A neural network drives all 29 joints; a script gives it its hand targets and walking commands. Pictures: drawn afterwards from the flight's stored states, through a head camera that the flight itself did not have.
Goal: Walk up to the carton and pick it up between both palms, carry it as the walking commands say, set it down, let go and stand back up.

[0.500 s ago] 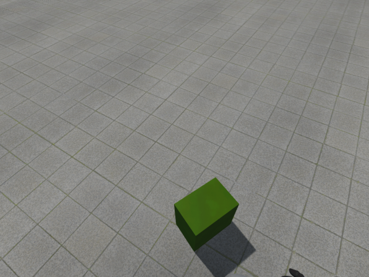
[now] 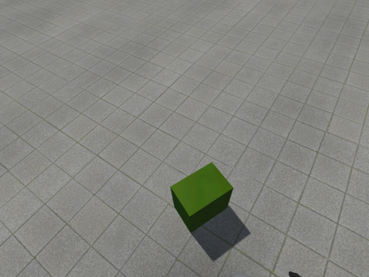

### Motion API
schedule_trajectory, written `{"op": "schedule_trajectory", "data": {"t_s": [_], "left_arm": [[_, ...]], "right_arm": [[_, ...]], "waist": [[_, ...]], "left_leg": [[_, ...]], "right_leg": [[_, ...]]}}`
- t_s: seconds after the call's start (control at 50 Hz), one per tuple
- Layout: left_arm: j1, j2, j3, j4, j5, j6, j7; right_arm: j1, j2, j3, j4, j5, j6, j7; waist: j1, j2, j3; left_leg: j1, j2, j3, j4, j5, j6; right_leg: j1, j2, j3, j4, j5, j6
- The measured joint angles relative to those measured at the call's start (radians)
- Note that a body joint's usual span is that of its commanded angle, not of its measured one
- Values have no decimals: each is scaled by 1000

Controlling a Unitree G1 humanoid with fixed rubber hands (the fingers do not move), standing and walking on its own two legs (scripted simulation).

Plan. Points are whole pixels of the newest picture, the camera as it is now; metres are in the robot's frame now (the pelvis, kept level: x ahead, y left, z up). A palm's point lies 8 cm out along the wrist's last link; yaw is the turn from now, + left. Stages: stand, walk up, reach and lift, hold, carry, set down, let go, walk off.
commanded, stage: walk up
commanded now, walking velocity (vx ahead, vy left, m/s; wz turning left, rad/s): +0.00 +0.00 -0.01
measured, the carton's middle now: (201, 198) +0.53 -0.02 -0.63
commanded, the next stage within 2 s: none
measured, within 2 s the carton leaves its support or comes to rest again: neither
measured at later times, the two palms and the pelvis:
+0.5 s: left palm out of the picture +0.03 +0.23 -0.13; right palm out of the picture +0.06 -0.24 -0.13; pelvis -0.02 +0.00 +0.00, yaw -2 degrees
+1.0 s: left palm out of the picture +0.00 +0.12 -0.13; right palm (344, 271) +0.17 -0.34 -0.15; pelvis +0.05 -0.13 +0.00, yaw +16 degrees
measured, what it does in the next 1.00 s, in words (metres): steps to the right, turning left: right foot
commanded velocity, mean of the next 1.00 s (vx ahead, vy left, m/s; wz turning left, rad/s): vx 0.07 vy -0.12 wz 0.26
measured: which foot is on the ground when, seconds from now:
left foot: down 0.00-0.78, up 0.80-1.00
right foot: down 0.00-0.50, up 0.52-0.76, down 0.78-1.00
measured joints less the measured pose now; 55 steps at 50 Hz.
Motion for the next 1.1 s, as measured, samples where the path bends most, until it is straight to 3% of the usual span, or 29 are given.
{"op": "schedule_trajectory", "data": {"t_s": [0.12, 0.48, 0.56, 0.7, 0.74, 0.78, 0.86, 0.92, 1.04, 1.1], "left_arm": [[8, 1, 0, 0, 0, 9, -3], [8, 0, 0, 0, 0, 9, -5], [6, 19, 0, 0, 0, 9, -5], [6, 87, 0, -3, 0, 9, -24], [3, 94, 0, -8, 0, 9, -28], [2, 94, 0, -13, 0, 0, -31], [-7, 58, 0, -15, 0, -35, -24], [14, 42, 0, -15, 0, -40, -1], [72, 26, 0, -14, 0, -39, 22], [97, 18, 0, -14, 0, -31, 22]], "right_arm": [[0, 8, 0, 1, 0, -16, 0], [0, 8, 0, 2, 0, -21, 0], [25, 7, 0, 2, 0, -21, 0], [76, 8, 0, 2, 0, -21, 0], [79, 8, 0, 2, 0, -21, 0], [81, 8, 0, 2, 0, -21, 0], [100, -2, -3, 9, 0, -21, 0], [85, -3, -3, 8, 0, -22, 0], [15, -3, -3, 8, 0, -22, 0], [-8, -4, -3, 7, 0, -26, 0]], "waist": [[0, -35, -4], [0, -16, -4], [-1, -22, -4], [0, -59, -4], [1, -58, -5], [2, -53, -8], [-10, -4, -13], [-11, 11, -26], [-12, -14, -29], [-12, -38, -31]], "left_leg": [[3, -1, 27, -6, -8, 12], [2, -2, 32, -14, 16, 11], [9, 0, 18, -14, 11, 10], [-5, 19, -25, -14, -1, -33], [-19, 38, -35, -14, -6, -55], [-45, 56, -47, -11, -9, -84], [-192, 52, -82, 263, -133, -60], [-303, 37, -80, 416, -144, -40], [-412, 29, -36, 428, -143, -12], [-386, 28, -16, 317, -78, 2]], "right_leg": [[2, 0, 21, -29, 44, 5], [5, 0, 25, -47, 66, 5], [-18, 0, 30, 96, -31, 34], [-22, 0, 71, 274, -137, 52], [-23, 0, 82, 230, -164, 52], [-2, -1, 87, 81, -158, 52], [8, -3, -27, 52, -141, -17], [21, -4, -106, 31, -153, -46], [46, -4, -225, 43, -207, -80], [60, -3, -269, 78, -252, -88]]}}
